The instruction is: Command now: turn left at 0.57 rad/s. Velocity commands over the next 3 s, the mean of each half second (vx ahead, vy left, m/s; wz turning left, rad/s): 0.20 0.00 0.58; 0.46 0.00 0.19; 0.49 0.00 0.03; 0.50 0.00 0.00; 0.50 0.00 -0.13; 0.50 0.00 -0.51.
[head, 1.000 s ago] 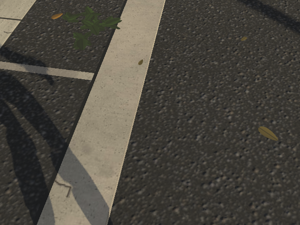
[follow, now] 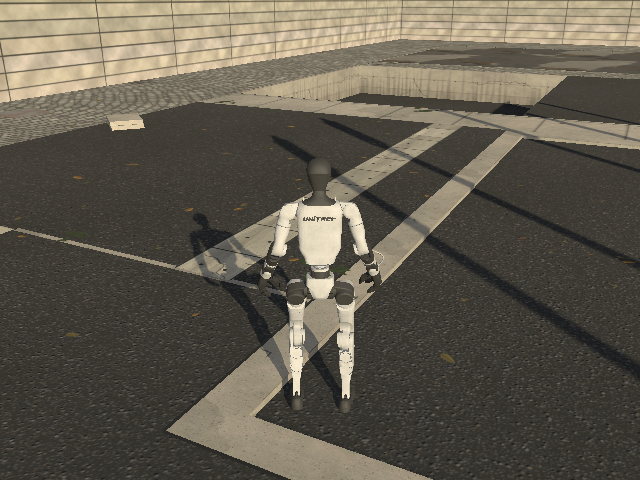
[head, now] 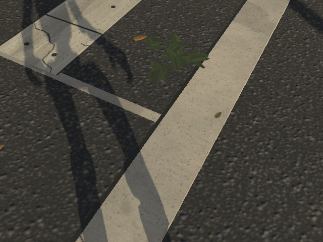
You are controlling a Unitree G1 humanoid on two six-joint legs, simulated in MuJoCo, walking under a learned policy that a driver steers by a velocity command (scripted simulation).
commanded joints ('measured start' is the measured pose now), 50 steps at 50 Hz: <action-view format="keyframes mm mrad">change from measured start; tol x32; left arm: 1 43 151 44 -23 -16 -10 -7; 50 176 118 -9 -53 -32 -126 -47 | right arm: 1 96 -126 -45 -41 -6 -6 -3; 41 -193 44 61 -195 -9 -137 23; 50 216 -129 -4 -75 -18 -142 0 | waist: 1 -40 -80 -109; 3 -44 310 -122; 23 18 145 -35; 26 46 -284 -80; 50 -126 143 -170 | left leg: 1 202 -38 1 -278 240 87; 3 372 379 -543 -289 803 378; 11 241 160 -432 -454 -153 268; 23 17 66 -501 -318 -227 209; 28 -548 -40 -211 521 -162 73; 37 -608 74 -63 518 92 20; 46 175 -89 92 22 133 169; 48 643 356 -819 -297 -183 382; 50 440 334 -712 -374 -238 319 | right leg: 1 39 -174 88 61 258 -84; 3 -432 66 68 577 -434 79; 5 -445 50 210 744 -342 57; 23 84 110 195 -58 61 -17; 27 326 -301 864 -288 -535 -265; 42 186 -148 264 -342 391 -213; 46 166 -110 155 52 1036 -129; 48 -322 142 232 691 -175 -39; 50 -522 60 292 861 -151 -62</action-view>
